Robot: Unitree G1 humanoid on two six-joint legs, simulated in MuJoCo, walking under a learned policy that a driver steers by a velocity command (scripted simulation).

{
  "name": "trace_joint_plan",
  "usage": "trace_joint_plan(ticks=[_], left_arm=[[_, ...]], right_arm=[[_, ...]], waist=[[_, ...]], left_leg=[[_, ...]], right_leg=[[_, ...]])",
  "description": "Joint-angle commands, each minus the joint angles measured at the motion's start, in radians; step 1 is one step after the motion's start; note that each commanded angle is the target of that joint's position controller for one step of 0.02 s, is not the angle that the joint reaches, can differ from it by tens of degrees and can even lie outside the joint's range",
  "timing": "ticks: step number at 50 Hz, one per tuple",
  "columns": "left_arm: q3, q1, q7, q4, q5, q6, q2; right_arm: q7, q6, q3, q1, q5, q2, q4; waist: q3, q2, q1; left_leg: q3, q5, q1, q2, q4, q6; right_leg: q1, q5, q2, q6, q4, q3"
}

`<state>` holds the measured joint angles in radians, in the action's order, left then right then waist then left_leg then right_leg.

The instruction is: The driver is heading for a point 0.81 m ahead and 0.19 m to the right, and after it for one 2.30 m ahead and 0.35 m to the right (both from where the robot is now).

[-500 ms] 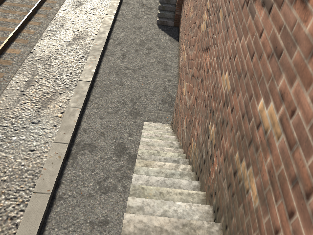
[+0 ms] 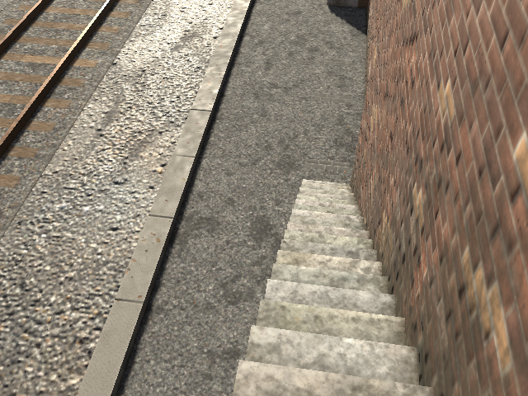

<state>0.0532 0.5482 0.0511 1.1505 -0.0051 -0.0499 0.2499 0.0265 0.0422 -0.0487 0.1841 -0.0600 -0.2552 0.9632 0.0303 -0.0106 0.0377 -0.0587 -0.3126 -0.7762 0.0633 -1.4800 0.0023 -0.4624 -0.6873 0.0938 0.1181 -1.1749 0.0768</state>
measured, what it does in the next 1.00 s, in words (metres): goes down: left foot 0.16 m lower, then right foot 0.04 m lower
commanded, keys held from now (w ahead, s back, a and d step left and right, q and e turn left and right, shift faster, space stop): w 0.22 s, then no key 0.78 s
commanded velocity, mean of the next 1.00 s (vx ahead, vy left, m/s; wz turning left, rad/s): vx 0.22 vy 0.00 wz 0.00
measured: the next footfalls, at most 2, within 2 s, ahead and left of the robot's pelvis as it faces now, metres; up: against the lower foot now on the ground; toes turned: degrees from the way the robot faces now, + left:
left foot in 0.08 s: +0.18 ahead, +0.13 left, -0.16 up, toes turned +2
right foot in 0.48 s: +0.30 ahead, -0.23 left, -0.20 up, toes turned +4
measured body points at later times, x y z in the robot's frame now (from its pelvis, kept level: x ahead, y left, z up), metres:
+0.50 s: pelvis +0.21 -0.11 -0.16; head +0.16 -0.15 +0.29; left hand +0.34 +0.19 -0.23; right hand +0.09 -0.34 -0.33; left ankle +0.16 +0.12 -0.79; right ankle +0.26 -0.23 -0.84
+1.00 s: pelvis +0.28 -0.16 -0.17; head +0.27 -0.17 +0.28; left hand +0.20 +0.02 -0.32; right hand +0.47 -0.33 -0.29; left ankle +0.30 -0.09 -0.83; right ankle +0.27 -0.24 -0.83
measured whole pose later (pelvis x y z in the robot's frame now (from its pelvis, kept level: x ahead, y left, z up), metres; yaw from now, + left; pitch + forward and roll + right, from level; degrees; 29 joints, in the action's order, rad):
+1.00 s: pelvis +0.28 -0.16 -0.17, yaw +0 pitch -2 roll +3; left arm -0.05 0.47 0.08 1.05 -0.01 -0.08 0.07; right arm 0.01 0.06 0.04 0.04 -0.01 -0.14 0.97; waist 0.01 0.03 0.14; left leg 0.12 -0.19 -0.48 0.08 -1.04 0.11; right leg -0.45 -0.43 0.05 -0.02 -1.10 -0.03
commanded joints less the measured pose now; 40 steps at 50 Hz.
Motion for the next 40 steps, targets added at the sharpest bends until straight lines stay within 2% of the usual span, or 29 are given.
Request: trace_joint_plan(ticks=[1,4,5,6,9,11,12,13,14,15,16,17,18,19,20,21,22,23,24,25,26,27,28,30,33,34,36,38,40], left_arm=[[0.006,-0.055,0.042,-0.056,0.011,-0.022,0.094],[0.011,0.033,0.046,-0.016,0.013,-0.015,0.125],[0.007,0.008,0.047,-0.026,0.011,-0.013,0.119],[0.013,-0.020,0.040,-0.069,0.010,-0.002,0.137],[0.016,0.026,0.035,-0.087,-0.010,0.007,0.132],[0.022,-0.063,0.048,-0.138,-0.010,0.013,0.129],[-0.013,-0.143,0.047,-0.170,-0.016,0.025,0.043],[-0.017,-0.045,0.039,-0.172,-0.029,0.031,0.042],[0.011,-0.064,0.033,-0.211,-0.032,0.032,0.133],[0.031,-0.172,0.039,-0.257,0.024,0.040,0.149],[0.027,-0.297,0.041,-0.274,0.055,0.034,0.143],[0.038,-0.426,0.061,-0.319,0.051,0.024,0.150],[0.036,-0.398,0.055,-0.304,0.025,0.016,0.119],[0.024,-0.306,0.039,-0.316,-0.004,0.042,0.077],[0.005,-0.113,0.006,-0.233,-0.011,0.076,0.006],[0.018,0.221,-0.009,-0.126,-0.020,0.086,-0.018],[0.027,0.332,-0.022,-0.111,-0.006,0.114,0.023],[0.031,0.328,-0.023,-0.105,-0.006,0.114,0.074],[0.037,0.309,-0.011,-0.107,-0.011,0.087,0.111],[0.019,0.360,0.002,-0.072,0.009,0.061,0.111],[0.030,0.318,0.037,-0.062,-0.012,0.027,0.297],[-0.010,0.212,0.036,-0.091,-0.018,0.012,0.156],[-0.015,0.090,0.057,-0.118,0.011,0.003,0.136],[-0.008,-0.178,0.089,-0.181,0.050,0.001,0.126],[-0.036,-0.174,0.066,-0.190,-0.009,-0.023,0.025],[-0.034,-0.196,0.065,-0.181,-0.035,-0.028,0.002],[-0.044,-0.108,0.075,-0.173,-0.028,-0.026,-0.026],[-0.056,-0.002,0.089,-0.167,-0.015,-0.035,-0.044],[-0.057,0.077,0.089,-0.140,-0.007,-0.049,-0.014]], right_arm=[[0.003,0.018,-0.007,0.049,0.038,-0.095,0.004],[-0.005,0.059,0.008,0.067,0.036,-0.074,-0.004],[-0.002,0.077,0.012,0.155,0.048,-0.062,0.015],[0.003,0.084,0.001,0.198,0.076,-0.086,0.024],[0.020,0.096,-0.005,0.203,0.051,-0.114,0.027],[0.025,0.086,0.002,0.298,0.062,-0.116,0.070],[0.008,0.091,0.044,0.187,0.085,-0.048,0.002],[-0.026,0.089,0.043,0.163,0.085,-0.052,0.046],[-0.032,0.080,0.014,0.405,0.061,-0.113,0.071],[-0.021,0.080,0.009,0.553,0.036,-0.126,0.122],[-0.011,0.096,0.011,0.618,0.013,-0.086,0.136],[-0.010,0.105,-0.003,0.620,-0.040,-0.140,0.124],[-0.010,0.110,0.002,0.574,-0.043,-0.131,0.123],[0.013,0.116,0.031,0.372,-0.041,-0.055,0.048],[0.027,0.105,0.035,0.139,-0.016,-0.075,-0.009],[0.021,0.105,0.017,0.018,-0.004,-0.174,-0.024],[0.016,0.091,0.021,-0.070,0.030,-0.185,-0.033],[0.002,0.083,0.019,-0.077,0.045,-0.159,-0.046],[0.004,0.067,0.020,-0.063,0.053,-0.144,-0.039],[0.006,0.056,0.013,-0.091,0.028,-0.124,-0.046],[-0.008,0.047,0.024,-0.008,0.013,-0.034,-0.107],[-0.017,0.036,0.020,-0.047,0.005,-0.092,-0.112],[-0.021,0.023,0.002,-0.002,0.024,-0.106,-0.046],[-0.036,-0.013,-0.004,0.188,0.034,-0.085,0.090],[-0.030,-0.086,0.016,0.149,0.014,-0.035,0.108],[-0.040,-0.080,0.010,0.028,0.022,-0.105,0.041],[-0.048,-0.075,0.021,-0.095,0.006,-0.080,0.004],[-0.056,-0.057,0.027,-0.173,0.021,-0.090,-0.035],[-0.041,-0.042,0.027,-0.212,0.024,-0.086,-0.048]], waist=[[0.054,-0.061,-0.081],[0.060,0.112,-0.054],[0.059,0.103,-0.114],[-0.013,-0.033,-0.131],[0.052,-0.012,-0.103],[0.150,-0.016,-0.134],[0.244,0.010,-0.159],[0.253,-0.036,-0.033],[0.165,-0.243,-0.186],[0.084,-0.422,-0.263],[0.139,-0.175,-0.285],[0.077,0.013,-0.294],[0.048,0.068,-0.228],[0.019,0.099,-0.081],[-0.021,0.024,0.070],[-0.090,-0.179,0.206],[-0.034,-0.223,0.307],[0.050,-0.081,0.299],[0.128,0.113,0.280],[0.172,0.145,0.273],[0.301,0.683,0.174],[0.292,0.517,0.163],[0.228,0.324,0.090],[0.012,0.202,-0.090],[-0.047,0.145,-0.094],[-0.029,0.070,-0.091],[-0.028,-0.001,-0.021],[-0.013,-0.039,0.011],[0.018,0.032,0.061]], left_leg=[[-0.098,0.284,-0.039,-0.045,0.177,0.004],[-0.100,0.140,-0.031,-0.013,0.218,0.044],[-0.103,0.171,0.063,-0.009,0.280,0.061],[-0.135,0.301,0.149,-0.020,0.297,0.067],[-0.228,0.486,0.125,-0.052,0.396,0.064],[-0.338,0.675,0.191,-0.087,0.486,0.096],[0.204,0.624,0.277,0.059,1.007,-0.009],[0.217,0.829,0.587,-0.006,0.940,0.023],[-0.194,1.070,0.761,-0.198,0.694,0.217],[-0.647,1.161,0.866,-0.441,0.695,0.393],[-0.710,1.173,0.805,-0.440,0.716,0.403],[-0.682,0.787,0.934,-0.460,0.724,0.374],[-0.675,0.644,0.818,-0.436,0.751,0.359],[-0.511,0.300,0.489,-0.381,0.833,0.268],[-0.286,0.175,-0.018,-0.250,0.892,0.175],[-0.172,0.368,-0.309,-0.207,0.915,0.130],[-0.086,0.381,-0.355,-0.177,0.843,0.062],[0.009,0.143,-0.297,-0.152,0.648,0.012],[0.049,-0.106,-0.206,-0.078,0.420,-0.011],[-0.001,-0.502,-0.234,-0.018,0.059,-0.069],[0.058,-0.746,-0.306,0.168,-0.128,-0.108],[0.006,-0.621,-0.279,0.125,-0.051,-0.072],[-0.058,-0.422,-0.235,0.090,0.089,-0.044],[0.004,-0.043,-0.032,-0.032,0.135,-0.013],[0.084,0.185,0.305,-0.020,0.139,-0.018],[-0.026,0.470,0.226,-0.071,0.256,-0.006],[0.009,0.518,0.176,-0.045,0.364,-0.031],[-0.047,0.471,0.150,-0.051,0.428,-0.046],[-0.060,0.324,0.092,-0.037,0.484,-0.050]], right_leg=[[-0.083,0.295,-0.245,0.068,0.160,-0.566],[-0.055,0.416,-0.224,0.031,-0.003,-0.540],[-0.145,0.470,-0.182,-0.010,-0.110,-0.468],[-0.167,0.342,-0.161,-0.031,-0.127,-0.384],[-0.158,0.348,-0.055,-0.115,-0.361,-0.244],[-0.290,0.203,-0.002,-0.120,-0.518,-0.173],[-0.252,0.305,-0.021,-0.102,-0.183,-0.066],[-0.425,0.591,-0.051,-0.077,-0.165,-0.143],[-0.593,0.316,0.002,-0.177,-0.542,-0.184],[-0.762,-0.464,0.005,-0.177,-0.787,-0.407],[-0.804,-0.500,-0.025,-0.144,-0.746,-0.461],[-0.947,-0.197,-0.006,-0.140,-0.676,-0.481],[-0.836,0.007,-0.054,-0.130,-0.483,-0.467],[-0.474,0.474,-0.112,-0.186,-0.061,-0.414],[0.206,0.663,-0.135,-0.194,0.161,-0.265],[0.688,0.774,-0.063,-0.209,-0.142,-0.114],[0.756,0.653,-0.108,-0.200,-0.014,-0.112],[0.660,0.861,-0.121,-0.193,0.192,-0.052],[0.552,0.792,-0.108,-0.225,0.428,-0.062],[0.531,0.872,-0.216,-0.212,0.673,-0.288],[0.257,0.999,-0.317,-0.260,0.941,-0.564],[0.108,0.752,-0.270,-0.190,0.942,-0.716],[0.118,0.564,-0.278,-0.163,0.883,-0.707],[0.098,0.484,-0.292,-0.083,0.680,-0.634],[-0.085,0.592,-0.235,-0.145,0.734,-0.522],[-0.068,0.169,-0.164,-0.115,0.528,-0.453],[-0.008,0.104,-0.171,-0.098,0.485,-0.466],[0.010,0.090,-0.197,-0.060,0.467,-0.555],[0.028,0.167,-0.204,-0.047,0.397,-0.589]])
